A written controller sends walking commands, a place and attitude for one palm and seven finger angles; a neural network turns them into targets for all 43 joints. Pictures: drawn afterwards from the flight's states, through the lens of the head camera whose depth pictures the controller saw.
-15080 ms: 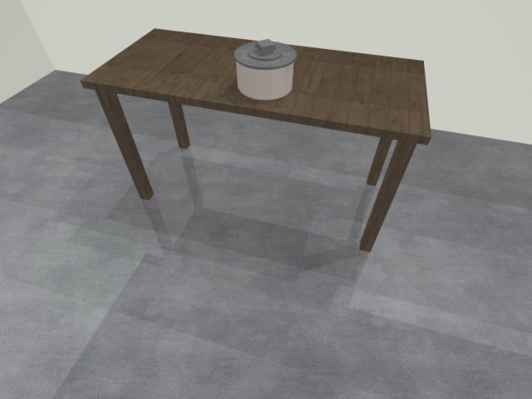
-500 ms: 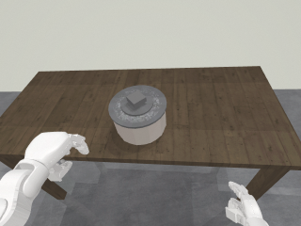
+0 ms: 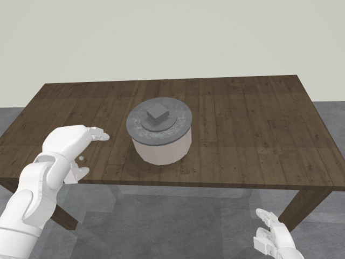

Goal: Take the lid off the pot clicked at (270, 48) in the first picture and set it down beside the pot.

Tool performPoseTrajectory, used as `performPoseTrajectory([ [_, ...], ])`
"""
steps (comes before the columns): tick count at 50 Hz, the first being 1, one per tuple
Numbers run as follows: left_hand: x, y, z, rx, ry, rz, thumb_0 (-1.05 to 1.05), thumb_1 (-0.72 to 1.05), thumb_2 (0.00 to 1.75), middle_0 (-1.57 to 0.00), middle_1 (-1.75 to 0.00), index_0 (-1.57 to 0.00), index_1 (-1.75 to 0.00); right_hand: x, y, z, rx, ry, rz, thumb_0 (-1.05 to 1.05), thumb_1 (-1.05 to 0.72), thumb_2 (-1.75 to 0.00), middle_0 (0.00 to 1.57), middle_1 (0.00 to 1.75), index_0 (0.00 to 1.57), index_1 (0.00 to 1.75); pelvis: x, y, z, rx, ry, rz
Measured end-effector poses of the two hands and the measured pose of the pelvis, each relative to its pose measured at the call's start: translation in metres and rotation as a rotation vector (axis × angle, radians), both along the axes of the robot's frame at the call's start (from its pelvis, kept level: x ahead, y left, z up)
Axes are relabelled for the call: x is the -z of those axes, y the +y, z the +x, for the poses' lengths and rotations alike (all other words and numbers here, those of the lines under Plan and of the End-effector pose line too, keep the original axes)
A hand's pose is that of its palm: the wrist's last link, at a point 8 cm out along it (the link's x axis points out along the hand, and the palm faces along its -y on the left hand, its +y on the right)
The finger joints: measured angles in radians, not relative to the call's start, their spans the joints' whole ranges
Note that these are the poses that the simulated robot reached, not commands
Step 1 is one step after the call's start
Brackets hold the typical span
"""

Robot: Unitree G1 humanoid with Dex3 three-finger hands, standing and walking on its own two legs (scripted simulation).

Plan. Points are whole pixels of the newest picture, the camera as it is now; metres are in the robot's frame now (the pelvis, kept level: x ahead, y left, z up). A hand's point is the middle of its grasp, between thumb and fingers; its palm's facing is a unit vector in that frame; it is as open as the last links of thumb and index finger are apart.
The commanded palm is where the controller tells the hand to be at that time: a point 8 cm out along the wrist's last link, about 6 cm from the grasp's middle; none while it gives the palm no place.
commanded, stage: move the open hand above the knob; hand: left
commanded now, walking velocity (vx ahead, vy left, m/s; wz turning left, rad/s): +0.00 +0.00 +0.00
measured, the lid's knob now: (157, 112) +0.52 +0.11 +0.04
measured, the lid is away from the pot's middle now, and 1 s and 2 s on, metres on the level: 0.00 0.00 0.00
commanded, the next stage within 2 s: none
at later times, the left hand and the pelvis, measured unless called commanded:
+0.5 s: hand (105, 130) +0.37 +0.21 +0.12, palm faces -0.20 -0.09 -0.98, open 10.1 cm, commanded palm +0.35 +0.20 +0.17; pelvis +0.02 -0.02 +0.00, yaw +0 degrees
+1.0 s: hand (131, 121) +0.41 +0.15 +0.11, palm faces -0.20 -0.05 -0.98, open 10.1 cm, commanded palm +0.40 +0.16 +0.17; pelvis +0.03 -0.02 +0.00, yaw +0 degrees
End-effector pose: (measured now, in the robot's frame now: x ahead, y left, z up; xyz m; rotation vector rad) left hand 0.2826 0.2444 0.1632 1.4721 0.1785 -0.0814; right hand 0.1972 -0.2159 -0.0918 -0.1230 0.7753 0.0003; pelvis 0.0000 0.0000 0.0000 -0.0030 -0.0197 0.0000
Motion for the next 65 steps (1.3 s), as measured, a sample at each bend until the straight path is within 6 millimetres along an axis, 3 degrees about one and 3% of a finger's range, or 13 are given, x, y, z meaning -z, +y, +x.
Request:
performPoseTrajectory([
  [4, 0.01, -0.006, 0.013, 0.012, 0.067, 0.033, 0.0, -0.28, 1.38, -0.84, -0.08, -0.84, -0.08, 0.001, -0.007, 0.001, 0.004, 0.008, -0.024, 0.02, -0.9, -0.9, 0.2, 0.3, 0.2, 0.3, 0.001, -0.004, 0.0, -0.004, 0.002, 0.002],
  [12, -0.006, -0.015, 0.042, -0.014, 0.042, 0.012, 0.0, -0.28, 1.4, -0.84, -0.08, -0.84, -0.08, 0.004, -0.021, 0.002, 0.024, 0.021, -0.017, 0.02, -0.91, -0.9, 0.2, 0.3, 0.2, 0.3, 0.001, -0.011, 0.008, -0.01, 0.016, 0.004],
  [17, 0.01, -0.035, 0.055, 0.026, 0.118, 0.012, 0.0, -0.28, 1.4, -0.84, -0.08, -0.84, -0.08, 0.006, -0.029, 0.002, 0.039, 0.034, -0.014, 0.02, -0.91, -0.9, 0.2, 0.3, 0.2, 0.3, 0.001, -0.015, 0.013, -0.002, 0.021, 0.007],
  [20, 0.003, -0.045, 0.062, 0.082, 0.091, 0.032, 0.0, -0.28, 1.4, -0.84, -0.08, -0.84, -0.08, 0.008, -0.034, 0.003, 0.047, 0.039, -0.027, 0.02, -0.91, -0.9, 0.2, 0.3, 0.2, 0.3, 0.001, -0.017, 0.017, -0.001, 0.023, 0.008],
  [25, -0.009, -0.035, 0.077, 0.015, 0.033, 0.01, 0.0, -0.28, 1.4, -0.84, -0.08, -0.84, -0.08, 0.011, -0.038, 0.003, 0.057, 0.057, -0.009, 0.02, -0.91, -0.9, 0.19, 0.3, 0.2, 0.3, 0.001, -0.02, 0.023, 0.002, 0.035, 0.01],
  [31, 0.013, -0.052, 0.08, 0.031, 0.119, -0.004, 0.0, -0.28, 1.4, -0.84, -0.08, -0.83, -0.08, 0.013, -0.039, 0.007, 0.055, 0.073, -0.003, 0.02, -0.91, -0.9, 0.2, 0.3, 0.2, 0.3, 0.002, -0.02, 0.027, 0.002, 0.042, 0.01],
  [34, 0.005, -0.061, 0.084, 0.1, 0.09, 0.025, 0.0, -0.28, 1.4, -0.84, -0.08, -0.84, -0.08, 0.012, -0.039, 0.011, 0.056, 0.068, -0.021, 0.02, -0.91, -0.9, 0.2, 0.3, 0.2, 0.3, 0.002, -0.02, 0.028, 0.0, 0.04, 0.01],
  [38, -0.01, -0.056, 0.098, 0.063, 0.016, 0.012, 0.0, -0.29, 1.4, -0.84, -0.08, -0.84, -0.08, 0.012, -0.035, 0.014, 0.056, 0.066, -0.007, 0.02, -0.91, -0.9, 0.19, 0.3, 0.2, 0.3, 0.003, -0.019, 0.029, -0.004, 0.049, 0.011],
  [41, -0.004, -0.054, 0.104, 0.005, 0.037, -0.011, 0.0, -0.28, 1.4, -0.84, -0.08, -0.84, -0.08, 0.013, -0.031, 0.014, 0.052, 0.071, 0.019, 0.01, -0.91, -0.9, 0.19, 0.3, 0.2, 0.3, 0.003, -0.018, 0.029, -0.002, 0.058, 0.012],
  [47, 0.006, -0.089, 0.105, 0.124, 0.07, 0.013, 0.0, -0.28, 1.4, -0.84, -0.08, -0.84, -0.08, 0.014, -0.025, 0.015, 0.05, 0.071, 0.02, 0.01, -0.91, -0.9, 0.2, 0.3, 0.2, 0.3, 0.004, -0.015, 0.028, -0.001, 0.056, 0.012],
  [51, -0.005, -0.086, 0.121, 0.1, 0.025, 0.03, 0.0, -0.29, 1.4, -0.84, -0.08, -0.84, -0.08, 0.016, -0.024, 0.01, 0.062, 0.082, 0.017, 0.01, -0.91, -0.9, 0.2, 0.3, 0.2, 0.3, 0.004, -0.016, 0.026, 0.002, 0.058, 0.014],
  [55, 0.001, -0.079, 0.134, 0.001, 0.057, 0.01, 0.0, -0.29, 1.4, -0.84, -0.08, -0.84, -0.08, 0.021, -0.025, -0.002, 0.074, 0.117, 0.03, 0.01, -0.91, -0.9, 0.2, 0.3, 0.2, 0.3, 0.005, -0.016, 0.025, 0.002, 0.072, 0.015],
  [65, 0.0, -0.111, 0.161, 0.08, 0.094, 0.028, 0.0, -0.29, 1.4, -0.84, -0.08, -0.84, -0.08, 0.031, -0.04, -0.029, 0.14, 0.187, -0.008, 0.01, -0.91, -0.9, 0.2, 0.3, 0.2, 0.3, 0.006, -0.016, 0.026, 0.006, 0.083, 0.017],
])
